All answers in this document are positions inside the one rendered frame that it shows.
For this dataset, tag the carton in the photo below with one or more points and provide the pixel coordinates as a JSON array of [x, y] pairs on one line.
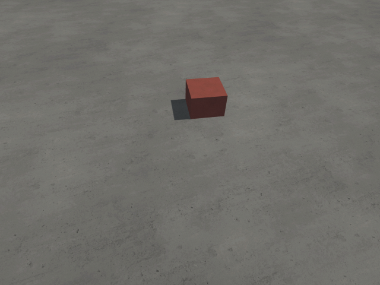
[[205, 97]]

